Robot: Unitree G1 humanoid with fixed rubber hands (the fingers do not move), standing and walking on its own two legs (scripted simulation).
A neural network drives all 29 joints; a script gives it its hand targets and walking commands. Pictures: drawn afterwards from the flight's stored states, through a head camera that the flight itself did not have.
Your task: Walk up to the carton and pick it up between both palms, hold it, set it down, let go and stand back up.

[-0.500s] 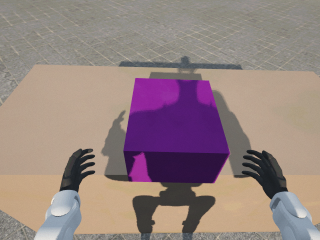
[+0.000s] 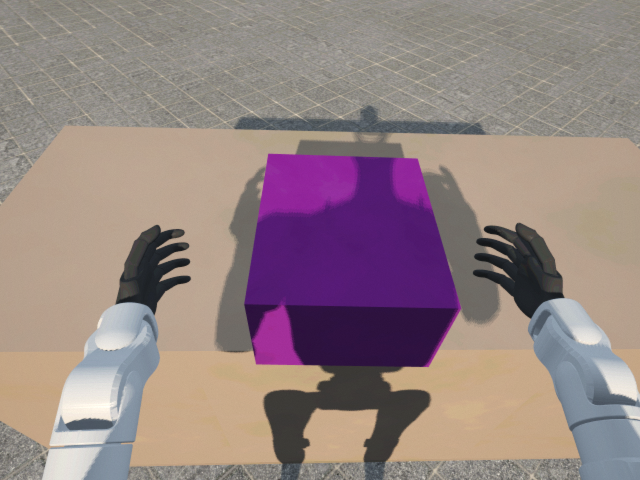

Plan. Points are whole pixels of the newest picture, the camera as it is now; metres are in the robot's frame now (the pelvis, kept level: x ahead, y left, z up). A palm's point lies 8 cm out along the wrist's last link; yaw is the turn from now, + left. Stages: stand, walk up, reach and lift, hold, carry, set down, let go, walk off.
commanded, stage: reach and lift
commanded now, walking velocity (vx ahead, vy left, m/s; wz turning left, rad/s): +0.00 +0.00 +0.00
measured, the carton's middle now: (343, 253) +0.48 -0.02 +0.00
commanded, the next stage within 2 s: none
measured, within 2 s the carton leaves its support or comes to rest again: neither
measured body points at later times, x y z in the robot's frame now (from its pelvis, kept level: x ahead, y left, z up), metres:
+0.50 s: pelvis +0.01 +0.00 +0.00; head +0.06 +0.01 +0.45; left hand +0.40 +0.22 +0.14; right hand +0.42 -0.23 +0.14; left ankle +0.02 +0.12 -0.74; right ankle -0.01 -0.11 -0.74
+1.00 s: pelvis +0.01 -0.01 +0.00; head +0.06 +0.01 +0.45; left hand +0.45 +0.22 +0.14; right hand +0.46 -0.24 +0.15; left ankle +0.02 +0.12 -0.74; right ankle -0.01 -0.12 -0.74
